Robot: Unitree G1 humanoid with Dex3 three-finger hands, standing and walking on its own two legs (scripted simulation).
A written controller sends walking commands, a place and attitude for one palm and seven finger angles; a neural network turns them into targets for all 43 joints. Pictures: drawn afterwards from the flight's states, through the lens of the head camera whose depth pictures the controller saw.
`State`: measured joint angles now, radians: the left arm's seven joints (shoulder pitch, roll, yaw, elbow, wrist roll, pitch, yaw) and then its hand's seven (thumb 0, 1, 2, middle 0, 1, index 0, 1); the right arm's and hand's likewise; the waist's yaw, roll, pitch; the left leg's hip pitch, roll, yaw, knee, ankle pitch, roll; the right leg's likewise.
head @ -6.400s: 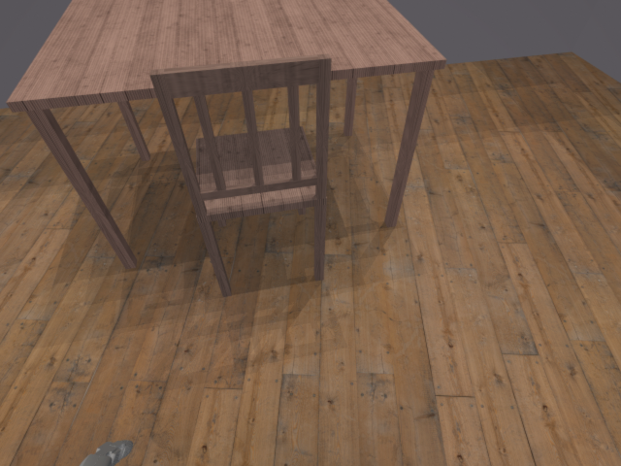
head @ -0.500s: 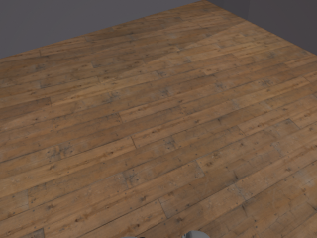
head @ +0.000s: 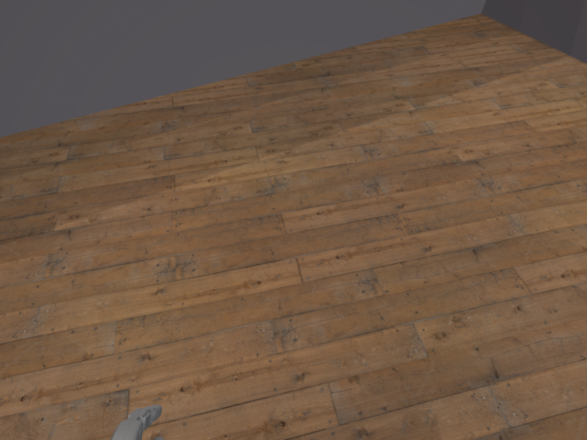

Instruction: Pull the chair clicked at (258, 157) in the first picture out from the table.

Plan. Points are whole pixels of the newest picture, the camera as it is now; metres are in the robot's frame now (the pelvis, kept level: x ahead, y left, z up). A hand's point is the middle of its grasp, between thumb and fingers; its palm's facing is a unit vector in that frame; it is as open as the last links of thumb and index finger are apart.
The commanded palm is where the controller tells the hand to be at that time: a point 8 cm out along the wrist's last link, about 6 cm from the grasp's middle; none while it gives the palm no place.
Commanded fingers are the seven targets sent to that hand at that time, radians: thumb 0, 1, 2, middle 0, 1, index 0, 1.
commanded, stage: turn to face it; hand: left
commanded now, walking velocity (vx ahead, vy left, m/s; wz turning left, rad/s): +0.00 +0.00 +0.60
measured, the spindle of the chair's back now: out of the picture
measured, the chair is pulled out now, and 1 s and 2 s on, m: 0.00 0.00 0.00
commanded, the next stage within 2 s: none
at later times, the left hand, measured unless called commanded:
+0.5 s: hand out of the picture -0.07 +0.17 -0.16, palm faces +0.38 -0.89 -0.26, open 7.3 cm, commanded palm none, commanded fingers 0.00 0.90 0.90 -0.20 -0.30 -0.20 -0.30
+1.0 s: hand out of the picture +0.00 +0.25 -0.14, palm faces +0.58 -0.77 -0.27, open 7.3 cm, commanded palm none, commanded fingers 0.00 0.90 0.90 -0.20 -0.30 -0.20 -0.30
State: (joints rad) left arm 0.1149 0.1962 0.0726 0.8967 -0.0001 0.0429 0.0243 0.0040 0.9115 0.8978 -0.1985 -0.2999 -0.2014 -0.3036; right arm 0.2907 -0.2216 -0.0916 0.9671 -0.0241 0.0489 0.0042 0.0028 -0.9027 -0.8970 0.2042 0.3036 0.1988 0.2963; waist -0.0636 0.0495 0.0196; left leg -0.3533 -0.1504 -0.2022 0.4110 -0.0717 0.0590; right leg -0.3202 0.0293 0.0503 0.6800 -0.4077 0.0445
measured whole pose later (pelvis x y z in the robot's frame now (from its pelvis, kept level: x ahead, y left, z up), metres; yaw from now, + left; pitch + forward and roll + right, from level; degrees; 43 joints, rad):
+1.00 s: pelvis +0.00 -0.01 +0.00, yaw +36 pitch +0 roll +0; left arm 0.10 0.23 0.06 0.85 0.00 0.04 0.01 0.01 0.91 0.90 -0.20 -0.30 -0.20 -0.30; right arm 0.24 -0.22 -0.06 0.92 -0.02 0.04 0.01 0.00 -0.90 -0.90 0.21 0.30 0.20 0.30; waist -0.04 0.02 0.07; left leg -0.25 -0.07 -0.12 0.51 -0.26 0.02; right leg -0.39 -0.04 0.01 0.79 -0.41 0.09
